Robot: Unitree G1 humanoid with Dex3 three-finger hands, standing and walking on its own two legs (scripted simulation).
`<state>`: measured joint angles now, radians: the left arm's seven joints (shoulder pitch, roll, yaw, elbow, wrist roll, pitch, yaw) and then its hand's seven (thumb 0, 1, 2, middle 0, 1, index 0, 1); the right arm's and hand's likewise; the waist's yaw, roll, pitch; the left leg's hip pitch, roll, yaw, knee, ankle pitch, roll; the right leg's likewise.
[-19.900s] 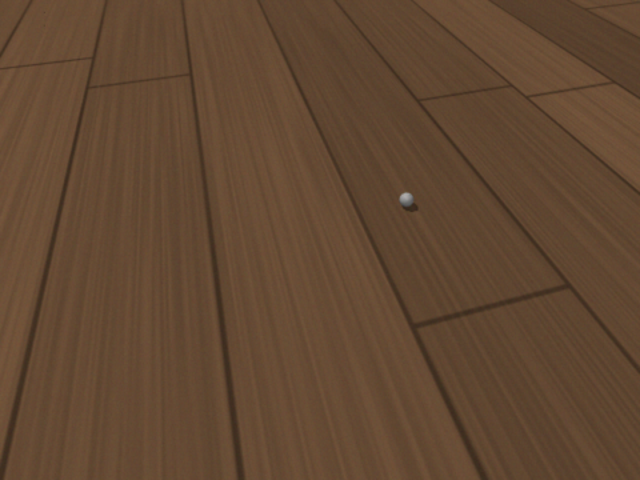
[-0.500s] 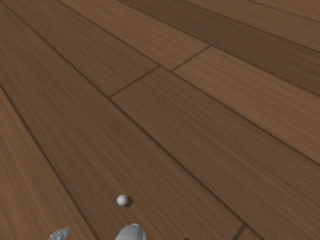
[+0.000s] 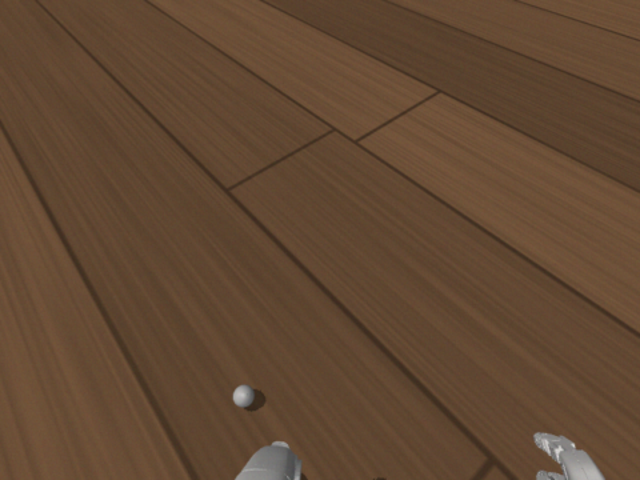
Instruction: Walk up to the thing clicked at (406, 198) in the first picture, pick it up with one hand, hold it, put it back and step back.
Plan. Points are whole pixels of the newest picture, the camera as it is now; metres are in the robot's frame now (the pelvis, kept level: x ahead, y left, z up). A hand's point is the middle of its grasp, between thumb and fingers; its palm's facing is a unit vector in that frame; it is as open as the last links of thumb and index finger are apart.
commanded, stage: walk up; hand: left
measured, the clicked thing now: (243, 395) +0.41 +0.29 -0.72
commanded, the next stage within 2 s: stand in 1.80 s
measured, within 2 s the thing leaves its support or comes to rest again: neither
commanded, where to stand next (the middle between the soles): +0.05 +0.05 m, yaw +0 degrees
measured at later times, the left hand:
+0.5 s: hand out of the picture +0.04 +0.28 -0.13, palm faces +0.02 -0.93 -0.38, open 7.4 cm
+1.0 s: hand out of the picture +0.06 +0.28 -0.12, palm faces +0.06 -0.93 -0.37, open 7.4 cm
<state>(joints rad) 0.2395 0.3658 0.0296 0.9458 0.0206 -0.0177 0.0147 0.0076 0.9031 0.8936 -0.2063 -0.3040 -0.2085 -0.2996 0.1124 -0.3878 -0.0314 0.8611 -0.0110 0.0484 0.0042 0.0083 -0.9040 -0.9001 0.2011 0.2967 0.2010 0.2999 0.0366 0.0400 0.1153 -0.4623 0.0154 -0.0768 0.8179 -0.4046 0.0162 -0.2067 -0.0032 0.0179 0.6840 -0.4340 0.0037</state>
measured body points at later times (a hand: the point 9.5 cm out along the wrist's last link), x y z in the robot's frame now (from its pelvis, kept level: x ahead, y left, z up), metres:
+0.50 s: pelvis -0.03 +0.02 +0.01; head -0.03 +0.01 +0.46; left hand +0.04 +0.33 -0.11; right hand +0.07 -0.28 -0.12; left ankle +0.02 +0.16 -0.72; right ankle -0.01 -0.13 -0.72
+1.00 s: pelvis -0.01 +0.02 +0.03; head +0.00 +0.01 +0.47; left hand +0.06 +0.33 -0.10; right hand +0.11 -0.28 -0.11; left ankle +0.02 +0.16 -0.72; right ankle -0.01 -0.13 -0.72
